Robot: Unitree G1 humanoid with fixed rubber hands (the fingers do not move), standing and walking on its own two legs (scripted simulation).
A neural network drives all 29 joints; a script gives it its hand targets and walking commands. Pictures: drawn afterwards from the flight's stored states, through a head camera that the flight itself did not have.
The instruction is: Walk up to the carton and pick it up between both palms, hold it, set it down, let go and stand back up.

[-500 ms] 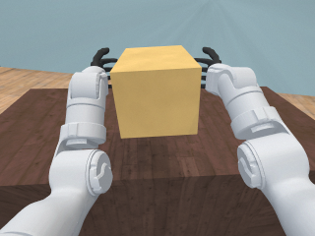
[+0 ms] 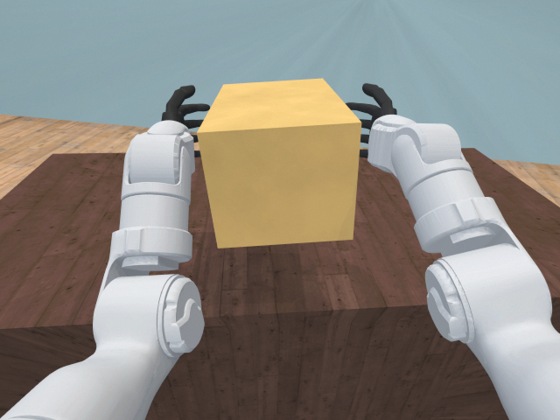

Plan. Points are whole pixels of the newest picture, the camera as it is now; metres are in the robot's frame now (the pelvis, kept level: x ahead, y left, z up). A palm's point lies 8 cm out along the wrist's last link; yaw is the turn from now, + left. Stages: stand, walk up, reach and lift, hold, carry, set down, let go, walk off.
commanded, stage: hold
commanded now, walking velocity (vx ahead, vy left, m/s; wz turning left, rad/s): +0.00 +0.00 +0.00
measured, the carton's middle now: (278, 150) +0.44 +0.00 +0.27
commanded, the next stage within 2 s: none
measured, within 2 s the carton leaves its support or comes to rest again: neither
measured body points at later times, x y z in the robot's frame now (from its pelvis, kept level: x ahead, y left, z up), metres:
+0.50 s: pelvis +0.01 -0.01 +0.00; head -0.09 +0.01 +0.44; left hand +0.40 +0.13 +0.31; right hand +0.39 -0.14 +0.30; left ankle +0.03 +0.12 -0.75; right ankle +0.00 -0.12 -0.75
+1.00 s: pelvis +0.00 -0.01 +0.00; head -0.09 +0.02 +0.44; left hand +0.40 +0.14 +0.30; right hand +0.39 -0.14 +0.31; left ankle +0.03 +0.12 -0.75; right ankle +0.00 -0.12 -0.75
